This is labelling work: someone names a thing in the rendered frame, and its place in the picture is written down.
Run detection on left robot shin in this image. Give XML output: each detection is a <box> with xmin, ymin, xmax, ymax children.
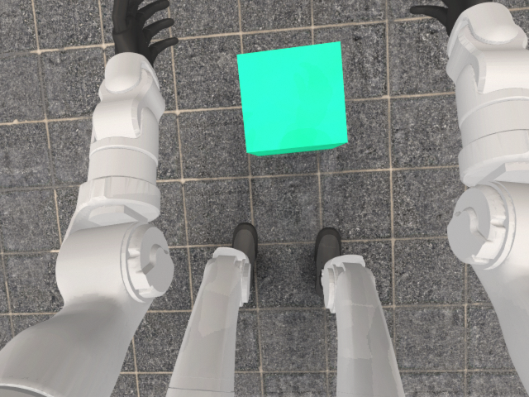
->
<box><xmin>203</xmin><ymin>247</ymin><xmax>250</xmax><ymax>275</ymax></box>

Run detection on robot shin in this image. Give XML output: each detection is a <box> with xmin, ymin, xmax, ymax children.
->
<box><xmin>321</xmin><ymin>255</ymin><xmax>375</xmax><ymax>294</ymax></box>
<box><xmin>203</xmin><ymin>247</ymin><xmax>250</xmax><ymax>275</ymax></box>

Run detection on right robot hand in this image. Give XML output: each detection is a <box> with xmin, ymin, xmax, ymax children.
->
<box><xmin>409</xmin><ymin>0</ymin><xmax>493</xmax><ymax>37</ymax></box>

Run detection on left robot upper arm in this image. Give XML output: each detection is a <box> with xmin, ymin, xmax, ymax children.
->
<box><xmin>0</xmin><ymin>221</ymin><xmax>174</xmax><ymax>397</ymax></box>

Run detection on right robot upper arm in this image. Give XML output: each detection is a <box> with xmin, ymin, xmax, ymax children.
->
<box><xmin>447</xmin><ymin>180</ymin><xmax>529</xmax><ymax>396</ymax></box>

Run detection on left robot hand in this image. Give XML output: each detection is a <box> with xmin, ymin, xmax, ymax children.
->
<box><xmin>112</xmin><ymin>0</ymin><xmax>179</xmax><ymax>68</ymax></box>

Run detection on right robot forearm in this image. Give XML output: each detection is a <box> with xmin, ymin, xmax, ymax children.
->
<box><xmin>446</xmin><ymin>2</ymin><xmax>529</xmax><ymax>187</ymax></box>

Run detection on carton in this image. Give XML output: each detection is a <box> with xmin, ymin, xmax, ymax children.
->
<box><xmin>237</xmin><ymin>41</ymin><xmax>348</xmax><ymax>156</ymax></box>

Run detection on left robot forearm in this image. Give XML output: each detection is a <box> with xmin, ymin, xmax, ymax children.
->
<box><xmin>55</xmin><ymin>52</ymin><xmax>165</xmax><ymax>290</ymax></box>

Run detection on right robot shin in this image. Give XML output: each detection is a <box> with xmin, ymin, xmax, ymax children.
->
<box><xmin>321</xmin><ymin>255</ymin><xmax>375</xmax><ymax>294</ymax></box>

